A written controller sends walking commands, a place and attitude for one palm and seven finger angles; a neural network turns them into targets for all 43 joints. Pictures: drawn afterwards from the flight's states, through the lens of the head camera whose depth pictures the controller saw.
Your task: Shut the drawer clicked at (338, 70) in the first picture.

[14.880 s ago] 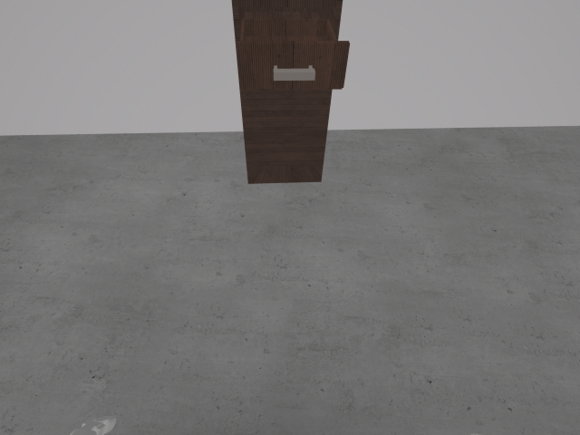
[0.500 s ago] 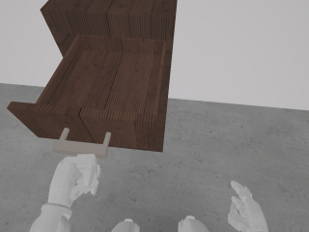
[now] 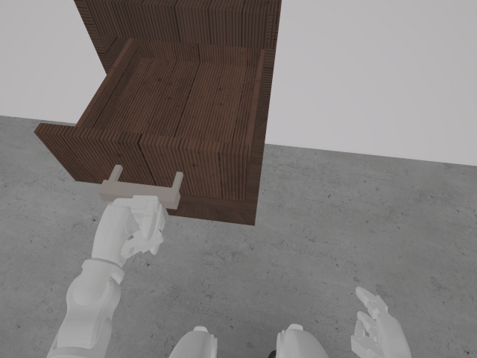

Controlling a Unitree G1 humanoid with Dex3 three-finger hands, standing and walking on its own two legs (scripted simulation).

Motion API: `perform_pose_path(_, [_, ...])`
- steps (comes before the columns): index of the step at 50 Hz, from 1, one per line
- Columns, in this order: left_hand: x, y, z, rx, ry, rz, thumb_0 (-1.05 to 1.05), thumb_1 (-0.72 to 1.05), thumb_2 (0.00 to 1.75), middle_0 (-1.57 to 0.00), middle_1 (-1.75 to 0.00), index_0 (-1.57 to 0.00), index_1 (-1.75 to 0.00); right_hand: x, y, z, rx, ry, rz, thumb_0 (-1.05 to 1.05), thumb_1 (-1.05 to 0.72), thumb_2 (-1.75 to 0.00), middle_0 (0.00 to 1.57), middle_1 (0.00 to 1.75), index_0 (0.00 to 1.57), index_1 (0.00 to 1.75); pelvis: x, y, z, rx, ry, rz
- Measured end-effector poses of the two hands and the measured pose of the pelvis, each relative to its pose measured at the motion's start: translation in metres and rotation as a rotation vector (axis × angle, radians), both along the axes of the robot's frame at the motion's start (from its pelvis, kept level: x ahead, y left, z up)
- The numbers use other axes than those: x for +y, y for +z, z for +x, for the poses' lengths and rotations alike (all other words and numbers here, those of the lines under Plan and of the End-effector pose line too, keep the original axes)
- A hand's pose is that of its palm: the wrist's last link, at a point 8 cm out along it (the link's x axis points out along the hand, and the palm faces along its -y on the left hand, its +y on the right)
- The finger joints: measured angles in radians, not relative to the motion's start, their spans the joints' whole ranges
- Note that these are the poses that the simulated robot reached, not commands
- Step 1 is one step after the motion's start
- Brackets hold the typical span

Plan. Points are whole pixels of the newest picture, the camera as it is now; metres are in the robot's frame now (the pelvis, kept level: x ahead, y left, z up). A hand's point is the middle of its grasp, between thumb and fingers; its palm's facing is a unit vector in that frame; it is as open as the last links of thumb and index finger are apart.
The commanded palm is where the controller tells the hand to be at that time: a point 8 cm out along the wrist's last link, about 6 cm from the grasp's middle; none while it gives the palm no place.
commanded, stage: push the drawer shut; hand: left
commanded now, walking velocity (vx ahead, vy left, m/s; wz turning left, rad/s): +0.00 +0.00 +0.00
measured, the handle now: (144, 183) +0.38 +0.18 +0.06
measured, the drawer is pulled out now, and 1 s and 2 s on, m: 0.27 0.13 0.02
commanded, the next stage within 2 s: none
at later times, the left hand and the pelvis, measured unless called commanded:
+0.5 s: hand (168, 195) +0.36 +0.13 +0.05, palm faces -0.12 -0.99 -0.06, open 3.0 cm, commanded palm +0.37 +0.18 +0.06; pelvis +0.00 +0.01 +0.00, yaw -1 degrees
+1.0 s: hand (180, 163) +0.43 +0.12 +0.05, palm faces -0.11 -0.99 -0.07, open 3.1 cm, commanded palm +0.43 +0.18 +0.06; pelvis +0.00 +0.00 +0.00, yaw -2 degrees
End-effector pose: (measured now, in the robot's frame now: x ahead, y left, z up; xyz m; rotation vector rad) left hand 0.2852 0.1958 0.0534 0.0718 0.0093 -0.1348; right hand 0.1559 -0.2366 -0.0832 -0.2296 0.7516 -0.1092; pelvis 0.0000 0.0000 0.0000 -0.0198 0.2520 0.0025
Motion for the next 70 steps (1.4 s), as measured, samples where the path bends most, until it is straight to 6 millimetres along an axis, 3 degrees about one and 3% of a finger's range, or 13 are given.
perform_pose_path(17, [-0.003,0.002,0.042,-0.011,0.004,-0.011,0.03,0.76,0.94,-1.40,-1.60,-1.40,-1.60,-0.002,-0.001,-0.034,0.080,-0.043,-0.009,0.01,-0.91,-0.90,0.20,0.30,0.20,0.30,0.007,0.005,-0.005,-0.003,-0.016,0.008])
perform_pose_path(45, [-0.015,0.002,0.117,-0.010,0.021,-0.007,0.02,0.78,0.95,-1.40,-1.60,-1.40,-1.60,-0.013,-0.016,-0.066,0.261,-0.106,-0.004,0.01,-0.91,-0.90,0.20,0.30,0.20,0.30,0.003,0.005,0.004,0.043,-0.029,0.011])
perform_pose_path(70, [-0.018,0.003,0.180,0.000,0.023,-0.015,0.02,0.74,0.93,-1.40,-1.60,-1.40,-1.60,-0.024,-0.029,-0.127,0.428,-0.174,-0.022,0.01,-0.91,-0.90,0.20,0.30,0.20,0.29,-0.001,-0.005,-0.004,0.105,-0.040,0.009])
